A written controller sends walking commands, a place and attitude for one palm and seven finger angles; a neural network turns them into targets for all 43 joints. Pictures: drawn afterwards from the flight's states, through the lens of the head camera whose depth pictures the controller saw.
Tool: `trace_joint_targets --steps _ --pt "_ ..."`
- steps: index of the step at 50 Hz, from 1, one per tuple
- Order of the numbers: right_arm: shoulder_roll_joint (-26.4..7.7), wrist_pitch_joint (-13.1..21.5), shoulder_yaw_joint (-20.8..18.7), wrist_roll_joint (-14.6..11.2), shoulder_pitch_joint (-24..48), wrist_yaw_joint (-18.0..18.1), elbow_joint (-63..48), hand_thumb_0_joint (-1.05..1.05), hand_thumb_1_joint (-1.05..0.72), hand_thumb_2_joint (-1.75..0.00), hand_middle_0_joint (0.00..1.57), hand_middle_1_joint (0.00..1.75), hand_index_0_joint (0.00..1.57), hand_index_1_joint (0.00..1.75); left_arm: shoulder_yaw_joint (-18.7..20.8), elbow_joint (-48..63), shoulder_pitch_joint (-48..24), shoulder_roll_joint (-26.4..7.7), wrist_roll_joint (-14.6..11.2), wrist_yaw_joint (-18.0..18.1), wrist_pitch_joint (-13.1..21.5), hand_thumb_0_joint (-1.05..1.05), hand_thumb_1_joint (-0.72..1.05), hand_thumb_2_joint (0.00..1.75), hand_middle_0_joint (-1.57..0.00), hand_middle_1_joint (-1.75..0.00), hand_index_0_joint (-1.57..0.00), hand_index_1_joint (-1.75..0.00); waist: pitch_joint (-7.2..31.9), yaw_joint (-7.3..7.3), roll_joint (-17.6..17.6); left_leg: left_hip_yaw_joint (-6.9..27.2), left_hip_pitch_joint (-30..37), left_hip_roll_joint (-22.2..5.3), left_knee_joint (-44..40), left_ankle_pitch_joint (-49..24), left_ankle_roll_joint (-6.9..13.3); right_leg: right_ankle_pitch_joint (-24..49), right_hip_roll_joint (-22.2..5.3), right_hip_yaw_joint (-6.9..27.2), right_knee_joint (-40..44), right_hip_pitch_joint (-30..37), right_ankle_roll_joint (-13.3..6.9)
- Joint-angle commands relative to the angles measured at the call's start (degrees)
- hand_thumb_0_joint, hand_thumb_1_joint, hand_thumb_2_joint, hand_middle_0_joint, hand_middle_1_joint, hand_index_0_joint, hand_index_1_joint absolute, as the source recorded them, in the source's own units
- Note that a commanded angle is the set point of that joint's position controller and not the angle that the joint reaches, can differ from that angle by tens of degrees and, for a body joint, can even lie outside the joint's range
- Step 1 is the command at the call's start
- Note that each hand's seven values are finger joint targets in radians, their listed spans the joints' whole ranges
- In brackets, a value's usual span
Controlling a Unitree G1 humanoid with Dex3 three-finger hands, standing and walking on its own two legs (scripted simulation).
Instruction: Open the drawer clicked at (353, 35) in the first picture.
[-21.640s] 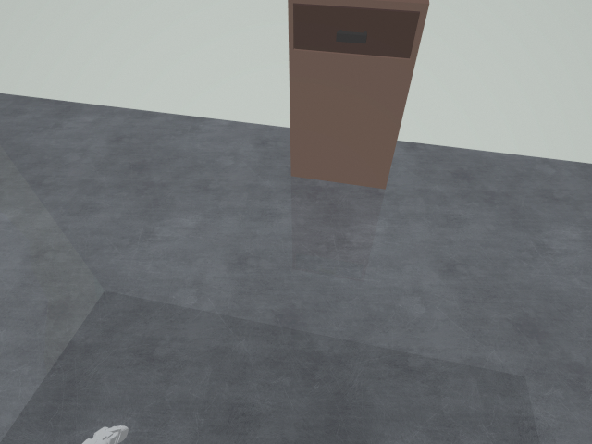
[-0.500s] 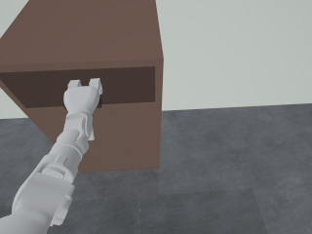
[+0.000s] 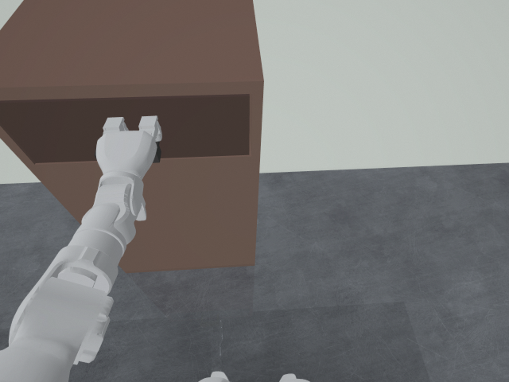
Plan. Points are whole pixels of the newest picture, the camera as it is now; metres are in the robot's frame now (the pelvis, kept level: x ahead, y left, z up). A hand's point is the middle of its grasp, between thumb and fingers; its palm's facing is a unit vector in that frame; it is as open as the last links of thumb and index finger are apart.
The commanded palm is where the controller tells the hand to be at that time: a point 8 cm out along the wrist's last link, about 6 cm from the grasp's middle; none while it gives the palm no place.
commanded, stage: lower the fingers behind the handle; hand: left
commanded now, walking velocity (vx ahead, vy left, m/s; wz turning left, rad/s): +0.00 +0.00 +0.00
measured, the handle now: (130, 144) +0.54 +0.24 +0.03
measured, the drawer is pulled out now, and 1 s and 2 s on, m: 0.00 0.00 0.00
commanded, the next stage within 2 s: lift the fingers back up to retry in 0.22 s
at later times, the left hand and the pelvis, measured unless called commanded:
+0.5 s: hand (136, 168) +0.46 +0.21 +0.04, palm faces -0.01 -0.02 -1.00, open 14.1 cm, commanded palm +0.43 +0.21 +0.09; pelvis +0.00 +0.00 +0.01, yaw -1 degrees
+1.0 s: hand (121, 148) +0.47 +0.22 +0.09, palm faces +0.01 -0.04 -1.00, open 13.9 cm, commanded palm +0.43 +0.21 +0.15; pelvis +0.03 +0.01 +0.03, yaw +0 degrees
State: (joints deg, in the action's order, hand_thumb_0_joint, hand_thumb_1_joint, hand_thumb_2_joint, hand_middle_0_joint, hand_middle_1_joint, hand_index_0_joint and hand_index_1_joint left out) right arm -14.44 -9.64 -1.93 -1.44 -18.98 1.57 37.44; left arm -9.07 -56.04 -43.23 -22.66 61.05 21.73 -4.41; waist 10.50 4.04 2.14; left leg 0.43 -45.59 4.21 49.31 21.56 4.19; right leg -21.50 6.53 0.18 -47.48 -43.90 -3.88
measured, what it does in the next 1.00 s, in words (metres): stands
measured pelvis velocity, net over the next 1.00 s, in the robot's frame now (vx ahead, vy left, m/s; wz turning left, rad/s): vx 0.03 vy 0.01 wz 0.00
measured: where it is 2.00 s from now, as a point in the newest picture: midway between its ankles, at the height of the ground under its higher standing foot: outside the picture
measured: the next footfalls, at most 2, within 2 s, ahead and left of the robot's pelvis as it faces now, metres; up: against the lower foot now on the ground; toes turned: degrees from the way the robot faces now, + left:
none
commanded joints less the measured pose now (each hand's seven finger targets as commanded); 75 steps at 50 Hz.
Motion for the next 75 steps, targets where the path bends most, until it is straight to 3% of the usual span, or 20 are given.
trace_joint_targets --steps 1,4,9,17,20,24,29,31,35,38,49,50,52,55,60,63,66,68,70,75 --pt "-8.3 1.3 -2.2 -0.3 -3.5 0.9 -5.0 0.0 -0.9 -0.9 0.2 0.3 0.2 0.3 2.8 0.1 -15.0 -8.9 -1.0 -2.2 -1.5 0.0 -0.5 0.3 -0.3 -1.2 -0.3 -1.2 12.2 2.06 -5.0 0.8 9.3 -2.0 -5.8 -7.8 -0.4 8.1 -2.8 2.7 8.9 8.3 1.5" --pt "-8.1 1.5 -2.1 -0.4 -3.5 1.1 -5.2 0.0 -0.9 -0.9 0.2 0.3 0.2 0.3 1.1 0.7 -16.1 -7.2 -1.2 -2.9 -1.3 0.0 -0.5 0.3 -0.3 -1.2 -0.3 -1.2 12.0 2.45 -4.3 0.8 10.0 -2.0 -6.1 -7.4 -0.3 7.4 -2.9 2.4 9.2 7.9 1.5" --pt "-8.3 1.6 -1.7 -0.4 -3.6 1.5 -5.7 0.0 -0.9 -0.9 0.2 0.3 0.2 0.3 3.0 -0.3 -14.1 -9.9 -1.2 -4.1 -0.4 0.0 -0.5 0.3 -0.3 -1.2 -0.3 -1.2 11.6 1.81 -5.0 0.7 8.5 -1.9 -6.0 -6.6 -0.3 7.2 -3.0 2.8 9.2 8.8 1.5" --pt "-7.9 2.0 -2.1 -0.2 -4.0 1.1 -5.8 0.0 -0.9 -0.9 0.2 0.3 0.2 0.3 0.7 3.5 -15.6 -6.0 -1.4 -4.1 0.8 0.0 -0.5 0.3 -0.3 -1.2 -0.3 -1.2 13.7 2.08 -2.8 0.8 11.8 -2.3 -5.5 -9.2 -0.4 8.6 -2.8 2.3 8.6 7.1 1.3" --pt "-8.1 1.6 -2.2 -0.3 -3.9 1.4 -6.1 0.0 -0.9 -0.9 0.2 0.3 0.2 0.3 5.0 5.7 -16.2 -11.7 -1.6 -3.5 1.0 0.0 -0.5 0.3 -0.3 -1.2 -0.3 -1.2 17.1 0.92 -3.7 0.6 12.5 -2.2 -6.2 -10.8 -0.3 11.1 -2.9 3.0 8.9 12.0 1.5" --pt "-7.5 1.7 -2.6 -0.4 -3.1 1.3 -6.0 0.0 -0.9 -0.9 0.2 0.3 0.2 0.3 3.4 10.1 -18.3 -9.2 -1.8 -3.0 1.9 0.0 -0.5 0.3 -0.3 -1.2 -0.3 -1.2 17.0 0.73 -0.6 0.9 16.5 -2.4 -7.7 -13.1 -0.5 12.2 -2.7 2.5 10.0 12.5 1.2" --pt "-7.6 1.8 -2.7 -0.4 -1.9 1.7 -5.8 0.0 -0.9 -0.9 0.2 0.3 0.2 0.3 6.2 14.5 -20.6 -13.0 -1.5 -1.9 3.1 0.0 -0.5 0.3 -0.3 -1.2 -0.3 -1.2 17.3 0.39 -0.1 1.0 19.4 -2.5 -9.4 -15.4 -0.4 13.9 -2.7 2.8 11.3 14.7 1.1" --pt "-7.7 1.8 -2.7 -0.4 -1.6 1.7 -5.8 0.0 -0.9 -0.9 0.2 0.3 0.2 0.3 8.4 15.5 -18.9 -15.1 -1.2 -1.5 3.5 0.0 -0.5 0.3 -0.3 -1.2 -0.3 -1.2 18.1 -0.68 0.0 1.3 20.8 -2.6 -9.9 -17.8 -0.7 15.5 -2.6 2.5 11.2 16.0 0.9" --pt "-7.3 2.3 -3.5 -0.2 -1.0 1.2 -5.5 0.0 -0.9 -0.9 0.2 0.3 0.2 0.3 6.4 20.5 -20.5 -11.7 -1.6 -1.1 4.6 0.0 -0.5 0.3 -0.3 -1.2 -0.3 -1.2 20.3 -0.27 2.9 1.9 27.9 -3.1 -10.0 -24.7 -1.3 18.2 -2.2 1.6 11.2 14.9 0.7" --pt "-7.6 2.1 -3.6 -0.1 0.0 0.8 -5.4 0.0 -0.9 -0.9 0.2 0.3 0.2 0.3 7.8 23.4 -19.1 -13.1 -2.1 -1.1 4.3 0.0 -0.5 0.3 -0.3 -1.2 -0.3 -1.2 22.6 -1.18 3.7 2.4 31.2 -3.3 -10.1 -31.4 -2.2 21.4 -2.2 1.4 11.3 16.6 0.6" --pt "-7.7 -0.2 -2.7 -1.1 3.8 0.8 -6.1 0.0 -0.9 -0.9 0.2 0.3 0.2 0.3 3.6 19.6 -12.5 -9.3 -3.4 -8.6 -1.6 0.0 -0.5 0.3 -0.3 -1.2 -0.3 -1.2 14.7 -1.68 -3.6 1.5 29.8 -3.1 -13.7 -30.5 -1.6 23.7 -3.3 1.5 14.7 21.6 1.1" --pt "-7.8 -0.4 -2.5 -1.1 3.9 0.9 -6.1 0.0 -0.9 -0.9 0.2 0.3 0.2 0.3 2.4 19.3 -13.5 -8.3 -3.7 -9.4 -1.5 0.0 -0.5 0.3 -0.3 -1.2 -0.3 -1.2 12.7 -0.87 -4.3 1.3 29.3 -2.9 -13.9 -28.6 -1.4 23.4 -3.4 1.6 15.2 21.1 1.1" --pt "-7.8 -0.4 -2.5 -1.1 4.2 1.2 -6.6 0.0 -0.9 -0.9 0.2 0.3 0.2 0.3 3.4 20.8 -13.5 -9.7 -3.6 -10.6 0.0 0.0 -0.5 0.3 -0.3 -1.2 -0.3 -1.2 13.0 -1.57 -4.4 1.3 29.1 -2.7 -14.2 -27.6 -1.2 23.4 -3.6 1.8 15.3 21.8 1.0" --pt "-7.2 -0.1 -2.8 -0.6 4.3 1.4 -7.1 0.0 -0.9 -0.9 0.2 0.3 0.2 0.3 3.6 27.0 -17.0 -10.1 -3.2 -10.5 3.8 0.0 -0.5 0.3 -0.3 -1.2 -0.3 -1.2 16.7 -1.86 0.6 1.7 32.9 -2.8 -13.3 -31.3 -1.6 23.8 -3.6 2.1 14.4 20.8 0.7" --pt "-6.8 0.5 -2.7 -0.2 4.2 1.2 -6.1 0.0 -0.9 -0.9 0.2 0.3 0.2 0.3 7.3 26.7 -18.9 -13.4 -2.4 -6.7 6.5 0.0 -0.5 0.3 -0.3 -1.2 -0.3 -1.2 15.6 -2.07 0.3 2.0 30.3 -2.6 -12.9 -28.5 -2.0 21.2 -3.3 1.8 13.5 19.3 0.4" --pt "-7.0 0.7 -2.7 0.1 5.0 1.3 -6.2 0.0 -0.9 -0.9 0.2 0.3 0.2 0.3 13.0 26.1 -15.9 -19.2 -1.7 -3.9 5.6 0.0 -0.5 0.3 -0.3 -1.2 -0.3 -1.2 19.2 -4.36 0.9 1.8 29.4 -2.3 -12.8 -29.3 -2.3 22.2 -3.1 2.3 12.7 22.2 0.1" --pt "-6.9 0.9 -2.8 -0.3 4.9 0.9 -5.5 0.0 -0.9 -0.9 0.2 0.3 0.2 0.3 7.8 22.4 -15.2 -13.0 -2.1 -3.6 2.9 0.0 -0.5 0.3 -0.3 -1.2 -0.3 -1.2 17.3 -2.72 -0.3 1.1 28.6 -2.5 -12.8 -28.6 -2.2 22.7 -3.2 1.8 13.2 20.9 0.5" --pt "-7.6 0.6 -2.8 -0.5 4.7 0.8 -5.7 0.0 -0.9 -0.9 0.2 0.3 0.2 0.3 7.6 21.1 -14.6 -13.7 -2.4 -4.7 1.3 0.0 -0.5 0.3 -0.3 -1.2 -0.3 -1.2 17.7 -2.66 -1.2 0.9 27.9 -2.4 -13.3 -27.7 -1.9 23.1 -3.2 2.1 13.7 22.6 0.6" --pt "-7.5 0.7 -3.2 -0.9 4.4 0.7 -6.0 0.0 -0.9 -0.9 0.2 0.3 0.2 0.3 2.5 22.8 -15.8 -8.4 -3.4 -6.6 0.5 0.0 -0.5 0.3 -0.3 -1.2 -0.3 -1.2 18.2 -1.24 -0.8 0.9 30.3 -2.4 -12.9 -27.7 -1.6 23.3 -3.3 2.1 14.4 21.6 1.0" --pt "-7.7 0.8 -3.2 -0.7 3.9 1.6 -6.0 0.0 -0.9 -0.9 0.2 0.3 0.2 0.3 2.1 26.1 -15.7 -8.6 -5.2 -10.9 3.5 0.0 -0.5 0.3 -0.3 -1.2 -0.3 -1.2 16.7 -0.39 -3.3 1.4 30.9 -2.1 -13.0 -26.8 -0.7 24.4 -3.6 2.7 15.3 22.3 1.3"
